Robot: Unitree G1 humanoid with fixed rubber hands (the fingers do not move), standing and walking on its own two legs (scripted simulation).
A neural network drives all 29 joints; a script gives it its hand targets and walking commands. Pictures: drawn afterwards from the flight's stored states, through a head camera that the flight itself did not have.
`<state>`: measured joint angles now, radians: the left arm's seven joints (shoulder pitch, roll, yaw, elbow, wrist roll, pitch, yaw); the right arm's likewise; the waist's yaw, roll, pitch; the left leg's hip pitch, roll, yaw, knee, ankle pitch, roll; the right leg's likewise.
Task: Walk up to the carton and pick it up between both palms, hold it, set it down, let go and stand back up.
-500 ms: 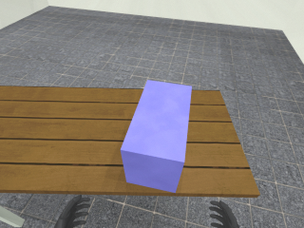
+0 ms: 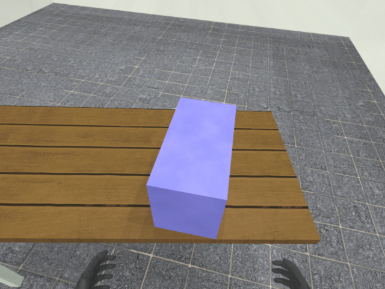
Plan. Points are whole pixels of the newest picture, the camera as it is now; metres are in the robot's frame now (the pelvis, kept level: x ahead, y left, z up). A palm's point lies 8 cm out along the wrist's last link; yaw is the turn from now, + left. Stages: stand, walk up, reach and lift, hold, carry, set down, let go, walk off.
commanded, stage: let go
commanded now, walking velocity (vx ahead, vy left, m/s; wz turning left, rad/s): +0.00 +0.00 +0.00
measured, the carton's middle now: (197, 163) +0.46 +0.01 -0.02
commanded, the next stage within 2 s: stand in 0.20 s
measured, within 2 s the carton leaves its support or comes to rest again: neither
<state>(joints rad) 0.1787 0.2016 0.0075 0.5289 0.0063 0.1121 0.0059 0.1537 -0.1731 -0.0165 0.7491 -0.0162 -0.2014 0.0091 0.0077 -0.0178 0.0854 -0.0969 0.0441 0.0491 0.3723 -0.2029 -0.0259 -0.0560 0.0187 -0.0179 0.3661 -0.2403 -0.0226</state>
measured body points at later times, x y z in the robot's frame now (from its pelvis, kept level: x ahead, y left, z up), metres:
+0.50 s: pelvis -0.01 +0.01 -0.01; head -0.02 +0.00 +0.44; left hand +0.09 +0.27 -0.11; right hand +0.09 -0.25 -0.13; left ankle +0.00 +0.13 -0.75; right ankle -0.02 -0.10 -0.75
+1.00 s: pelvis -0.04 +0.02 -0.01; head -0.06 +0.02 +0.44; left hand -0.01 +0.28 -0.14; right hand +0.01 -0.23 -0.14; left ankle +0.00 +0.13 -0.75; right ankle -0.02 -0.10 -0.75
